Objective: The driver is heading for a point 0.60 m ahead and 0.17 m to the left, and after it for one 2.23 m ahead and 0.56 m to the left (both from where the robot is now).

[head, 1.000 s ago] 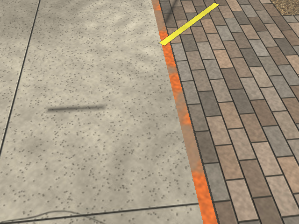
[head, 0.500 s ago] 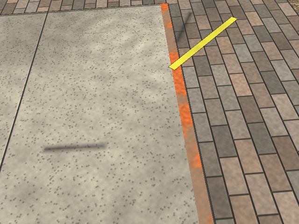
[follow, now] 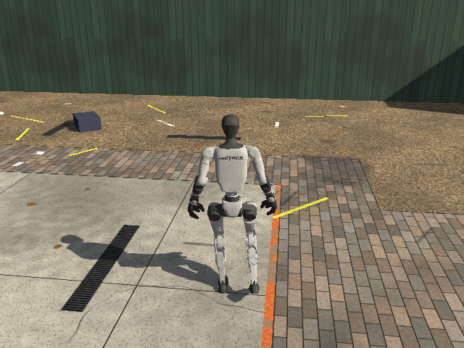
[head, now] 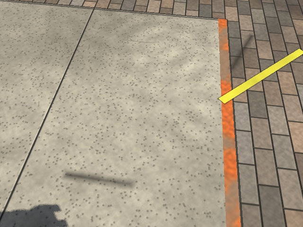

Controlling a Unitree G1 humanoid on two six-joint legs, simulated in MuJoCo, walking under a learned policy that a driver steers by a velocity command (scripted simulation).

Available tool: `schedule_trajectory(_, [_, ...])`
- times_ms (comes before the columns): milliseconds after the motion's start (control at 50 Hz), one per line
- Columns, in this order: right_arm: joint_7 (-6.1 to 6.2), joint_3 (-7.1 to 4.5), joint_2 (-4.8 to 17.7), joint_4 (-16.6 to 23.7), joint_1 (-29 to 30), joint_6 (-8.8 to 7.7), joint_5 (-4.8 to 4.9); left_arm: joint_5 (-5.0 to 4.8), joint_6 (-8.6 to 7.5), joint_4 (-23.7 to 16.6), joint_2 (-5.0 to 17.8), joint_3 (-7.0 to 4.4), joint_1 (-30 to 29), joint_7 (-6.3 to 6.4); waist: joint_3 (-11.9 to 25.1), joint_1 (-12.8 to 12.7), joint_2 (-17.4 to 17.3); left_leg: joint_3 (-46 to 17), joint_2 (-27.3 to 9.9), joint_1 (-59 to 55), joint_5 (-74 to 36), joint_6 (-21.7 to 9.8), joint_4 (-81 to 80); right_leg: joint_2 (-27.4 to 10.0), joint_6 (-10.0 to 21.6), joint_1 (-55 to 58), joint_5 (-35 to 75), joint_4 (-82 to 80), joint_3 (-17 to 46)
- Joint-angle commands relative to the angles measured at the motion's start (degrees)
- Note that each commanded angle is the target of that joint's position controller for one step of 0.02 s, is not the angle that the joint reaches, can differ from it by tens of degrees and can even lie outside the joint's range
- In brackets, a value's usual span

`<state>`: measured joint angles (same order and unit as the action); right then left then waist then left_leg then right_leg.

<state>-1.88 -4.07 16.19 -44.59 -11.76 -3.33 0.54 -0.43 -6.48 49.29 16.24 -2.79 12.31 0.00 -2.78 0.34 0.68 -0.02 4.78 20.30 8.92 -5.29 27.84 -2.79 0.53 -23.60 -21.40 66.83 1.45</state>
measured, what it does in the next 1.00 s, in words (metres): walks ahead, turning left: right foot, then left foot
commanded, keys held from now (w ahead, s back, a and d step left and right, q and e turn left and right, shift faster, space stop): w+q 1.00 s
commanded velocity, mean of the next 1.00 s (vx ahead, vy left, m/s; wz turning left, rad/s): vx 0.50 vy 0.00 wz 0.58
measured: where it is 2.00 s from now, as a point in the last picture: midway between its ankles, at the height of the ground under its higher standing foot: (74, 122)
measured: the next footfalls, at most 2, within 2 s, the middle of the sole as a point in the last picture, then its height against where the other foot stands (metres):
right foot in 0.34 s outside the picture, level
left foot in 0.86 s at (101, 202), level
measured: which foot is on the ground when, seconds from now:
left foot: down 0.00-0.36, up 0.38-0.84, down 0.86-1.00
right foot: up 0.00-0.32, down 0.34-0.86, up 0.88-1.00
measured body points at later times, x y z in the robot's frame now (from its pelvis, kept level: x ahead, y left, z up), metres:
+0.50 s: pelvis +0.29 -0.03 +0.00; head +0.31 -0.03 +0.45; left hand +0.36 +0.26 -0.09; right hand +0.45 -0.29 -0.12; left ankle +0.18 +0.07 -0.64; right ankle +0.36 -0.13 -0.73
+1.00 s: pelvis +0.51 +0.12 +0.00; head +0.54 +0.16 +0.44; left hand +0.44 +0.42 -0.12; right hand +0.79 -0.02 -0.09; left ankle +0.53 +0.21 -0.73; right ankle +0.53 -0.07 -0.64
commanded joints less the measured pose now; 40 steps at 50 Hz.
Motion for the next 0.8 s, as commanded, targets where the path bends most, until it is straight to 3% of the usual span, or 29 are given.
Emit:
schedule_trajectory(20, [0.74,-1.51,6.62,4.43,-0.52,-0.73,-0.5,1.07,-0.46,-4.69,6.85,-2.1,-0.46,0.33,5.28,-1.04,-3.3,-20.96,-14.97,-11.58,-8.62,-11.54,-15.43,-3.96,-0.85,-11.35,3.88,-4.84,3.1])
schedule_trajectory(60, [1.44,-1.99,8.26,4.34,-1.78,-0.93,-0.14,1.39,0.43,-5.52,5.57,-1.92,-1.73,0.61,4.2,-1.21,-3.49,-17.88,-13.87,-8.26,-12.08,-11.76,-16.52,-3.29,-2.74,-11.25,7.72,-10.45,2.05])
schedule_trajectory(120, [2.43,-2.43,9.41,3.75,-4.29,-0.71,0.36,1.41,0.49,-7.73,4.05,-1.4,-8.37,0.56,2.59,0.9,-3.74,-14.4,-10.92,-6.0,-10.65,-9.22,-16.32,-1.27,-4.15,-10.31,19.5,-23.87,1.7])
schedule_trajectory(180, [2.81,-2.55,9.53,2.94,-7.07,-0.2,0.64,0.67,-0.02,-9.62,3.17,-0.93,-13.99,-0.15,2.14,3.32,-5.05,-14.43,-9.78,-4.79,-6.05,-7.08,-15.47,1.45,-4.11,-5.64,27.81,-33.75,1.15])
schedule_trajectory(260, [3.14,-2.51,8.77,1.93,-9.68,0.56,0.99,0.06,-0.81,-11.25,5.49,-1.47,-16.5,-1.0,2.16,3.65,-5.74,-20.43,-12.22,-11.58,-3.77,-6.21,-9.97,2.29,-2.83,-4.83,24.71,-39.44,3.52])
schedule_trajectory(300, [3.4,-2.69,8.98,2.19,-9.24,0.96,0.71,-0.08,-1.43,-11.02,6.87,-1.97,-14.45,-1.25,2.63,2.12,-7.33,-23.42,-13.28,-14.04,-6.03,-5.55,-6.25,2.47,-1.37,-2.05,19.31,-40.49,3.52])
schedule_trajectory(320, [3.38,-2.52,8.42,2.58,-8.41,1.15,0.66,-0.01,-1.72,-10.04,7.53,-2.42,-10.72,-1.13,3.91,-0.01,-7.9,-23.62,-12.29,-13.82,-8.14,-4.71,-3.37,2.73,-0.14,3.03,18.71,-42.42,2.48])
schedule_trajectory(340, [3.17,-1.78,6.45,3.29,-7.84,1.08,0.41,0.66,-2.02,-8.76,9.32,-3.27,-4.62,-0.78,8.47,-2.99,-7.0,-21.66,-9.26,-11.5,-10.38,-3.04,4.03,0.61,2.06,13.49,18.85,-42.68,3.44])
schedule_trajectory(360, [2.97,-0.59,3.43,4.56,-8.14,0.9,-0.53,1.35,-1.98,-7.93,12.58,-4.11,4.47,-0.28,16.77,-6.48,-0.81,-16.44,-5.24,-3.79,-1.62,-0.79,19.88,-9.13,5.51,28.86,16.03,-41.13,12.68])
schedule_trajectory(380, [2.86,0.25,0.65,5.97,-16.48,0.36,1.39,1.36,-0.93,-5.75,15.94,-5.05,8.71,-0.51,22.67,-2.58,19.3,-9.71,1.92,17.28,25.33,2.89,37.52,-21.11,14.44,46.04,3.92,-45.81,38.8])
schedule_trajectory(400, [3.07,-0.69,6.85,4.6,-15.64,0.35,1.81,0.04,-0.64,-6.9,10.4,-3.81,7.21,-0.8,18.52,-3.85,12.85,-11.35,-3.27,23.83,24.46,3.4,44.56,-21.16,12.85,43.46,-7.52,-48.51,41.87])
schedule_trajectory(420, [3.02,-1.57,9.74,5.44,-9.38,0.63,1.49,0.08,-0.3,-7.61,7.16,-2.94,4.77,-0.56,11.34,-5.35,7.22,-10.17,-5.15,25.3,18.93,3.72,45.99,-18.67,10.39,36.37,-6.28,-49.54,32.7])
schedule_trajectory(440, [3.12,-1.65,9.2,6.08,-6.4,0.91,1.02,0.72,0.05,-7.91,6.58,-2.52,1.68,-0.53,7.02,-4.3,3.23,-8.34,-7.14,23.29,14.77,4.14,44.99,-16.34,9.21,29.02,1.26,-50.78,25.58])
schedule_trajectory(460, [2.93,-1.82,8.44,6.79,-4.51,0.93,0.4,1.02,0.26,-7.52,5.45,-2.19,-0.04,-0.5,3.92,-3.35,2.86,-8.22,-8.68,22.19,12.06,4.25,42.54,-14.47,9.1,23.8,7.23,-52.14,20.76])
schedule_trajectory(500, [2.3,-1.73,6.04,7.13,-5.52,1.52,1.2,1.21,0.01,-6.8,4.52,-1.91,-1.13,-0.36,2.81,-1.48,5.83,-7.13,-10.81,18.27,9.77,4.28,39.73,-11.89,8.65,18.67,12.47,-54.94,13.23])
schedule_trajectory(560, [2.05,-1.22,3.92,9.04,-3.05,2.24,0.97,0.64,-0.48,-5.49,6.29,-2.61,-0.63,-0.31,1.57,-1.3,4.61,-5.91,-11.95,20.52,6.51,5.21,35.09,-12.39,10.34,17.63,18.35,-57.79,7.14])
schedule_trajectory(640, [1.07,-0.72,3.15,10.53,0.97,1.83,0.93,0.63,0.01,-4.68,8.17,-3.2,-0.48,-0.08,1.22,-2.19,3.12,-4.16,-12.0,20.45,-4.47,5.52,23.81,-11.4,9.71,19.46,25.22,-58.55,-1.45])
schedule_trajectory(700, [-0.03,-0.17,2.24,12.23,6.79,1.36,0.81,0.26,0.7,-3.76,9.37,-3.44,1.53,0.22,-0.31,-4.4,2.45,-0.85,-10.83,18.04,-10.11,4.74,15.09,-11.0,8.42,20.79,26.5,-58.3,-6.42])
schedule_trajectory(760, [-0.95,-0.19,2.6,14.26,10.49,1.48,0.98,-0.6,1.66,-2.63,10.94,-3.92,3.8,0.24,-1.72,-5.02,2.59,1.14,-9.84,17.67,-7.64,3.16,10.32,-12.79,7.38,25.35,29.63,-56.69,-8.67])
schedule_trajectory(800, [-1.31,-0.9,4.12,15.01,9.89,1.7,0.74,-1.2,2.4,-2.5,12.46,-4.39,3.65,0.42,-0.66,-3.29,3.67,3.48,-7.44,14.14,-2.24,1.09,8.6,-13.46,6.3,28.11,43.04,-51.86,-10.67])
